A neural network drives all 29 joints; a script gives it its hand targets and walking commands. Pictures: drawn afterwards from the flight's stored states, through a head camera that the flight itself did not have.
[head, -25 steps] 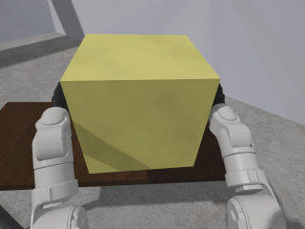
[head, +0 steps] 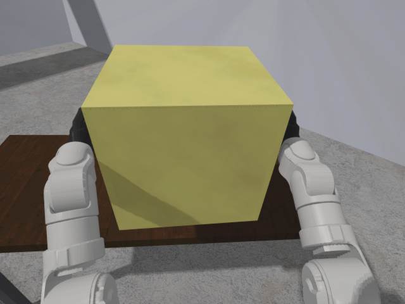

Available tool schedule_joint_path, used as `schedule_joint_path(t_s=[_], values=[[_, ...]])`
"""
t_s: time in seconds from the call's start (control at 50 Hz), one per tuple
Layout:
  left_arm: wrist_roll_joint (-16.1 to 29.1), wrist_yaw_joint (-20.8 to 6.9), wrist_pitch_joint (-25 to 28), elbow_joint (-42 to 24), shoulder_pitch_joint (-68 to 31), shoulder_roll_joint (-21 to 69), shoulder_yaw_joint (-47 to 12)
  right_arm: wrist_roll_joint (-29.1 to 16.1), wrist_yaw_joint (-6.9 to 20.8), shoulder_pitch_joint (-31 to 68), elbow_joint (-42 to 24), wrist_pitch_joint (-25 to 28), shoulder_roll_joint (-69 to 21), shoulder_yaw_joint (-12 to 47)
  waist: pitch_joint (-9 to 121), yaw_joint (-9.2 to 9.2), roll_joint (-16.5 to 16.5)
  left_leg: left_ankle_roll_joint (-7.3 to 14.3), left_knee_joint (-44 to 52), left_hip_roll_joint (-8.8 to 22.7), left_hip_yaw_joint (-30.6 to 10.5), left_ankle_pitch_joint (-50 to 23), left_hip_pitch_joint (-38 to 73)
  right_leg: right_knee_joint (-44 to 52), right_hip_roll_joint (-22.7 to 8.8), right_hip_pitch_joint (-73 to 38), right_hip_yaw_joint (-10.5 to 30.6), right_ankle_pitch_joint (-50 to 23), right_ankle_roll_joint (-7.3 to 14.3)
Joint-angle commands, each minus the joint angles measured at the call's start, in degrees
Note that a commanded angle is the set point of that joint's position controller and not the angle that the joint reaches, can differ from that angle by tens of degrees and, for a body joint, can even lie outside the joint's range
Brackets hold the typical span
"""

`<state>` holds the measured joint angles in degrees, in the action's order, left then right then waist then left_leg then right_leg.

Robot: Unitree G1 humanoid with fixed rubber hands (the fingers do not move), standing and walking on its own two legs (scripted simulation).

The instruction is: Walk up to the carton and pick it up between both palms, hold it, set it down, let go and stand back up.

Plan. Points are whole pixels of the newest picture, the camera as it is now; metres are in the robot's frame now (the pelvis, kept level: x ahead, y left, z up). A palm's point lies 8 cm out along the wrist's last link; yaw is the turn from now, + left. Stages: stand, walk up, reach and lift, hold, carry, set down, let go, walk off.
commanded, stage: hold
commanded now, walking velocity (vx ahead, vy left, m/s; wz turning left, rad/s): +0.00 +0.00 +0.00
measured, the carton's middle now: (187, 133) +0.42 +0.00 +0.18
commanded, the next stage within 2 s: set down in 0.46 s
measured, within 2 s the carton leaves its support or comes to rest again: neither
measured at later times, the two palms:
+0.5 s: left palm (78, 146) +0.35 +0.20 +0.20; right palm (283, 138) +0.35 -0.18 +0.21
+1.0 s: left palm (84, 150) +0.37 +0.20 +0.18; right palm (274, 139) +0.38 -0.18 +0.19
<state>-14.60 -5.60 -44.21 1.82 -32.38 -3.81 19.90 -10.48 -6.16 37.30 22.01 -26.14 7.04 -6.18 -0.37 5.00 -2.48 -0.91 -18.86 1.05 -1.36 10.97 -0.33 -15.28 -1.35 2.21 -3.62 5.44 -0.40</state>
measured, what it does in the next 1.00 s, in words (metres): stands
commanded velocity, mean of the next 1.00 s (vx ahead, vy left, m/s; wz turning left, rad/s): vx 0.00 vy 0.00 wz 0.00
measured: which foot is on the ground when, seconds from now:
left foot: down 0.00-1.00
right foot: down 0.00-1.00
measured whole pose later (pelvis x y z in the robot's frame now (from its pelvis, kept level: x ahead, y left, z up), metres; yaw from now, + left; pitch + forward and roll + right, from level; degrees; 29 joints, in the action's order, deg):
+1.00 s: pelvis +0.02 +0.00 +0.00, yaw +1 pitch -9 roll -1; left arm -16.7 -5.5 -30.0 8.7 -29.8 -1.4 20.7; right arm -1.8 -2.6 34.8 30.9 -7.1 5.1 -8.3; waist -3.1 3.0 -2.1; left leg -1.1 -16.0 1.1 -2.0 11.2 4.2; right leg -13.5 -1.3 -2.2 -4.3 6.5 -0.6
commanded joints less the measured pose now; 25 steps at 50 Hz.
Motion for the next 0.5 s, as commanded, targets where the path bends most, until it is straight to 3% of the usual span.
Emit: schedule_joint_path(t_s=[0.0, 0.02, 0.04, 0.06, 0.12, 0.14, 0.18, 0.22, 0.24, 0.26, 0.28, 0.3, 0.36, 0.4, 0.42, 0.44, 0.46, 0.48], values=[[10.2, -7.96, 3.37, -7.62, -36.52, 23.38, -25.79, -6.49, 9.68, 38.6, -13.61, 3.4, -24.07, 19.49, 19.85, -0.68, 5.14, -1.64, 5.14, -3.24, 2.2, -8.35, -8.12, -0.12, 3.82, -14.46, 0.5, -3.62, 1.57], [11.1, -8.3, 3.29, -8.27, -37.96, 24.37, -27.54, -6.26, 9.52, 38.17, -13.18, 3.14, -23.32, 18.51, 20.21, 1.81, 5.75, -1.78, 4.84, -3.49, 1.83, -8.07, -7.61, -0.04, 3.63, -13.97, 0.32, -4.27, 1.69], [10.04, -8.23, 3.24, -7.64, -36.15, 23.36, -25.59, -6.42, 9.52, 37.61, -12.99, 2.96, -23.98, 19.6, 19.92, 0.29, 4.42, -1.54, 4.87, -3.48, 2.2, -9.86, -7.18, -0.15, 3.72, -14.88, 0.52, -5.71, 1.53], [9.91, -8.6, 3.07, -8.01, -35.5, 22.87, -25.94, -6.63, 9.1, 36.14, -12.38, 2.39, -22.84, 18.79, 20.86, 1.21, 4.37, -1.44, 3.93, -3.6, 2.04, -10.12, -6.1, -0.24, 3.44, -14.81, 0.76, -7.19, 1.29], [8.94, -9.11, 2.73, -5.25, -34.37, 21.76, -23.62, -6.93, 9.19, 39.52, -14.23, 2.56, -23.38, 20.0, 18.52, -0.57, 2.67, -0.47, 4.71, -4.05, 2.43, -9.4, -7.91, 0.49, 3.28, -15.18, 0.97, -5.17, 0.78], [8.7, -9.54, 2.9, -5.13, -33.88, 21.29, -23.06, -6.33, 8.8, 38.08, -13.95, 2.36, -23.27, 19.94, 18.27, 0.34, 1.83, -0.06, 4.74, -4.18, 2.55, -9.54, -7.64, 0.55, 3.01, -15.95, 0.81, -6.07, 0.38], [9.79, -9.49, 3.11, -8.17, -33.3, 22.18, -24.35, -7.02, 8.33, 37.02, -16.54, 2.85, -25.44, 21.03, 21.98, 0.15, 2.89, -0.65, 3.77, -4.27, 2.75, -13.78, -6.39, -0.45, 3.04, -17.79, 0.63, -10.4, 0.45], [10.9, -9.36, 3.73, -10.63, -35.61, 22.22, -26.81, -6.99, 8.07, 35.63, -15.4, 2.45, -24.15, 20.79, 21.57, 2.09, 4.11, -1.25, 3.14, -4.04, 2.45, -14.84, -5.42, -0.7, 3.04, -16.64, 0.73, -11.69, 0.61], [11.42, -9.22, 3.86, -11.23, -34.93, 21.79, -27.22, -7.7, 7.78, 35.91, -16.32, 2.7, -23.57, 21.13, 22.12, 1.75, 4.38, -1.38, 2.93, -4.15, 1.95, -14.8, -5.26, -0.51, 3.32, -16.37, 0.65, -11.02, 0.72], [11.88, -8.52, 4.34, -15.29, -35.11, 22.74, -27.62, -8.62, 8.14, 36.7, -20.5, 3.48, -25.92, 22.8, 25.67, 0.01, 4.42, -1.4, 2.59, -4.1, 2.51, -17.58, -4.67, -1.19, 3.48, -17.88, 0.6, -12.97, 0.44], [11.47, -8.27, 4.26, -13.55, -35.69, 21.61, -27.02, -8.16, 8.11, 35.35, -17.73, 2.94, -24.83, 22.75, 23.66, 0.15, 4.69, -1.44, 2.78, -4.5, 2.66, -16.85, -5.08, -0.95, 3.32, -17.19, 0.25, -12.05, 0.55], [11.25, -8.13, 4.17, -13.69, -34.82, 21.29, -26.61, -8.15, 7.71, 35.87, -19.67, 2.98, -24.25, 22.58, 24.59, 0.05, 4.64, -1.49, 2.77, -4.5, 2.33, -17.54, -4.9, -0.8, 3.23, -17.89, 0.38, -12.8, 0.39], [9.25, -9.12, 2.92, -9.33, -33.04, 20.52, -24.74, -7.19, 8.13, 36.25, -17.35, 2.56, -24.05, 21.91, 17.94, -0.61, 4.02, -0.73, 4.13, -4.22, 2.85, -11.82, -7.78, -0.28, 2.89, -16.01, 0.53, -7.71, 0.5], [9.3, -9.78, 2.61, -7.73, -33.3, 21.15, -24.64, -6.46, 8.19, 36.85, -16.68, 2.31, -23.64, 20.67, 17.67, 0.6, 3.31, -0.61, 4.73, -3.84, 2.52, -10.13, -7.69, -0.04, 3.14, -15.59, 0.46, -5.8, 0.95], [9.14, -9.52, 2.55, -5.3, -34.62, 20.15, -23.74, -5.54, 8.55, 38.53, -15.73, 2.3, -22.56, 19.45, 17.15, -0.21, 2.84, -0.14, 5.56, -3.66, 2.56, -6.87, -8.72, 0.43, 2.95, -13.84, 0.92, -2.53, 1.02], [9.92, -9.96, 2.8, -6.64, -33.64, 22.17, -25.68, -5.14, 8.4, 36.49, -14.73, 2.22, -23.86, 18.83, 16.57, 1.7, 3.43, -0.39, 5.02, -3.95, 2.61, -7.39, -9.29, -0.1, 2.92, -15.09, 0.55, -4.55, 1.19], [12.98, -9.15, 3.58, -9.95, -41.44, 23.68, -27.93, -6.22, 8.33, 37.09, -18.62, 3.64, -22.22, 20.45, 19.15, 1.37, 3.88, -0.99, 5.84, -3.79, 3.88, -6.84, -5.14, 0.85, 3.24, -14.64, -0.02, -2.32, -0.08], [13.11, -8.98, 4.19, -8.35, -42.03, 23.86, -27.47, -4.88, 8.73, 37.4, -14.47, 3.53, -21.85, 19.23, 15.88, 1.58, 3.07, -0.87, 6.25, -3.96, 4.08, -5.45, -6.36, 1.47, 3.0, -12.47, 0.35, -0.84, 0.29]])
